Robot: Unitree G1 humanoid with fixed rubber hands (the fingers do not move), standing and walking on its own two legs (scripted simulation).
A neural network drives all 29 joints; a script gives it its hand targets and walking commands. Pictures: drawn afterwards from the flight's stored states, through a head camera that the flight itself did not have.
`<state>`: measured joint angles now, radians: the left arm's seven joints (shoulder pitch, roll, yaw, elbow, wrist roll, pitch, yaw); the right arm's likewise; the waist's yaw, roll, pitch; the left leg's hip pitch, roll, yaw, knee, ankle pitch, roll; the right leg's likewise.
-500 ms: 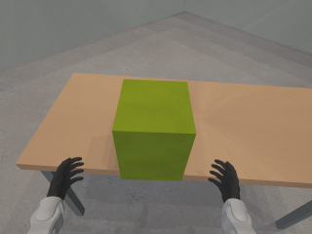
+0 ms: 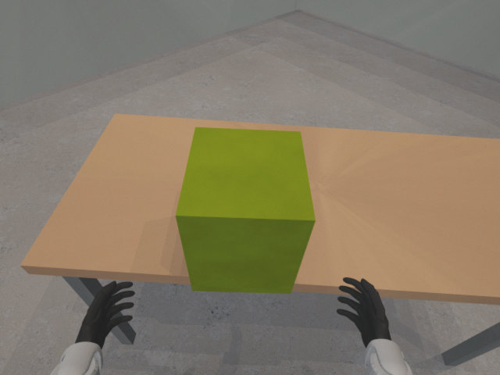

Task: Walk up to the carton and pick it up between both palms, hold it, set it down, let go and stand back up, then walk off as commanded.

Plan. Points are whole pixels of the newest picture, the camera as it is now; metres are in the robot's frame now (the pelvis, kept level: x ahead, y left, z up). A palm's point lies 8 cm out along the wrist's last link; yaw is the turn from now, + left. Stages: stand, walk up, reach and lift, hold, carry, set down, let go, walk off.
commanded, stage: set down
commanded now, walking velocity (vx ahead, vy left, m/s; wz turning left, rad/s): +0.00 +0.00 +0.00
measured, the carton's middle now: (244, 213) +0.41 +0.00 +0.00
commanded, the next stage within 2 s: let go in 0.90 s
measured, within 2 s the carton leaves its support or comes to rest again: neither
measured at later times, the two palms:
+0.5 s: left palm (92, 362) +0.17 +0.24 -0.07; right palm (377, 352) +0.17 -0.21 -0.07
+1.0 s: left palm (96, 374) +0.15 +0.24 -0.08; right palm (383, 364) +0.16 -0.22 -0.08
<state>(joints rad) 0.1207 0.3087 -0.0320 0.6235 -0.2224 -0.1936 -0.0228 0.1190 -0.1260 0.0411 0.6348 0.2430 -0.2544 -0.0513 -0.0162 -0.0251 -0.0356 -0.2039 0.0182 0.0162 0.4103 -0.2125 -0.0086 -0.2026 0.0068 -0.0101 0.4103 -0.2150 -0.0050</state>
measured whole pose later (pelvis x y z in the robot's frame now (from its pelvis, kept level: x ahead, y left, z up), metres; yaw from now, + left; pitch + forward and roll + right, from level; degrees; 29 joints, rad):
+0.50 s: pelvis +0.01 +0.00 +0.00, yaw +0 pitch -1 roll +0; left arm 0.21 0.31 -0.03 0.59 -0.13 -0.03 -0.02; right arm 0.19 -0.14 0.04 0.64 0.13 -0.19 -0.02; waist -0.02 -0.01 -0.01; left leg -0.16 0.02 0.02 0.39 -0.21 -0.01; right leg -0.17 0.01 -0.01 0.41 -0.23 -0.01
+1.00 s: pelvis +0.01 +0.00 +0.00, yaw +0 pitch -1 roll +0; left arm 0.22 0.28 -0.03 0.57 -0.07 0.10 0.00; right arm 0.20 -0.17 0.02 0.69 0.07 -0.17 0.01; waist -0.02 -0.01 0.00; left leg -0.16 0.02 0.02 0.39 -0.22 -0.01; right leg -0.17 0.01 -0.01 0.41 -0.23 -0.01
